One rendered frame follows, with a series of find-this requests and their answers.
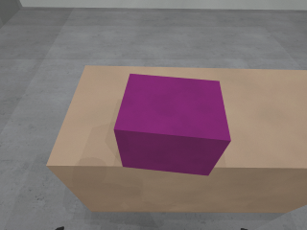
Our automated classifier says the pedestal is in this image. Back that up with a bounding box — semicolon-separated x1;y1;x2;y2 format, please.
46;65;307;213

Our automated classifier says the carton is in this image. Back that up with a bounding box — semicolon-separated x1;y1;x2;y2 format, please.
113;74;231;176

